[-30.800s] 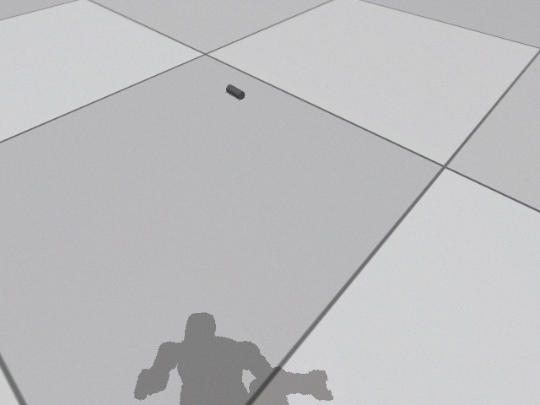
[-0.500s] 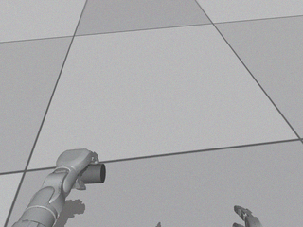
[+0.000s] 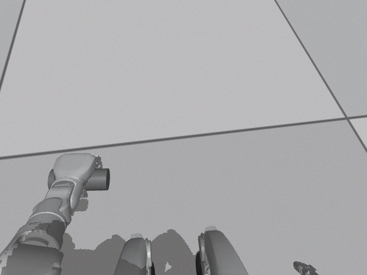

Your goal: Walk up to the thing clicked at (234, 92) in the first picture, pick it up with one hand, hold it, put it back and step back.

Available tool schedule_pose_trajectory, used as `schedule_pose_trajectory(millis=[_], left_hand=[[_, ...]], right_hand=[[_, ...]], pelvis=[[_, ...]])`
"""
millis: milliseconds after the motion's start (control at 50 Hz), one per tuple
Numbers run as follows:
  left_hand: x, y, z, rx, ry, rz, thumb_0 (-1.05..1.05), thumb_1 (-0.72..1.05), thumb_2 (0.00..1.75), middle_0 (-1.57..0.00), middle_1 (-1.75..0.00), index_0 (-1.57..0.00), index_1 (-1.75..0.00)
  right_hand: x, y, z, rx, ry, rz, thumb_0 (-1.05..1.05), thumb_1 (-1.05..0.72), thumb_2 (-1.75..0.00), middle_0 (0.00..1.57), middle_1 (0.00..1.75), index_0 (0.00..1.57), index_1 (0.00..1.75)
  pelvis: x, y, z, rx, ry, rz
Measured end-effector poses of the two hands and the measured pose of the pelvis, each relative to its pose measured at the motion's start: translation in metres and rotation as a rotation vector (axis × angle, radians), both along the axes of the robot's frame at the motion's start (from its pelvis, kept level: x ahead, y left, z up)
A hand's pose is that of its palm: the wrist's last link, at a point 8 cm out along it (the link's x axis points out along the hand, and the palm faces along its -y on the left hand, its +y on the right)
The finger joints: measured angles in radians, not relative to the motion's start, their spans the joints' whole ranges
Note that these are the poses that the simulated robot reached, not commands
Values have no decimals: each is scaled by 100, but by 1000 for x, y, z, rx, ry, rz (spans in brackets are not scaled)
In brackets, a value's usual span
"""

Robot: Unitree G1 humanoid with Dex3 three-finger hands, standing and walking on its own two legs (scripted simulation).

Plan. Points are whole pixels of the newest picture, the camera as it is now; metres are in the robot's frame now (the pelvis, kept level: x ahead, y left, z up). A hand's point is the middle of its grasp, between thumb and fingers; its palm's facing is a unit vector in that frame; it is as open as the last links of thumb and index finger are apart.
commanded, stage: crouch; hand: left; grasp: from above
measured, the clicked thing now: (80, 179) +0.38 +0.24 -0.14
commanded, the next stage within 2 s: lower in 1.34 s
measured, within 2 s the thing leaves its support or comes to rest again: neither
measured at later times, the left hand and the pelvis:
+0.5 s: hand (100, 192) +0.40 +0.25 -0.34, palm faces -0.46 +0.02 -0.89, open 8.5 cm; pelvis -0.03 +0.00 -0.19, yaw -2 degrees
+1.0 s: hand (105, 193) +0.42 +0.25 -0.43, palm faces -0.47 +0.00 -0.88, open 8.5 cm; pelvis -0.04 +0.00 -0.26, yaw -4 degrees
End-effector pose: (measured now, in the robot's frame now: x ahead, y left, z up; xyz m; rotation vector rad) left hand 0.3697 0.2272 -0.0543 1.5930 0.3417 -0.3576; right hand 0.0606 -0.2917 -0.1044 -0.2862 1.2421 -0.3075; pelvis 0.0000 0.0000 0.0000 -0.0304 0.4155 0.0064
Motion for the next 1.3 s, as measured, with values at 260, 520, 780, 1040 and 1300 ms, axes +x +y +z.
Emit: schedule_pose_trajectory(millis=[260, 520, 780, 1040, 1300], left_hand=[[24, 9, -126, 4, 29, 39, 0, 21, 31, -86, -31, -88, -30], [39, 18, -236, -34, 31, 10, 0, 19, 33, -87, -33, -88, -32], [51, 21, -292, -42, 52, 43, 0, 18, 33, -88, -31, -89, -31], [59, 23, -327, -45, 51, 30, 0, 20, 29, -88, -30, -90, -30], [63, 22, -353, -42, 55, 32, 0, 21, 27, -89, -28, -91, -27]], right_hand=[[-53, 22, -120, 38, 94, -15, 0, -90, -90, 20, 30, 20, 30], [-43, 21, -198, 42, 143, 84, 0, -90, -90, 20, 30, 20, 30], [-39, 11, -230, 41, 171, 125, 0, -91, -90, 20, 30, 20, 30], [-69, 12, -259, 49, 232, 107, 0, -92, -90, 20, 30, 20, 30], [-86, 17, -285, 69, 262, 109, 0, -91, -90, 20, 30, 20, 30]], pelvis=[[-29, 5, -110, -17, 161, -3], [-33, 3, -193, -47, 245, -1], [-32, 0, -231, -56, 251, -13], [-40, 1, -267, -65, 230, -23], [-44, 0, -294, -67, 208, -30]])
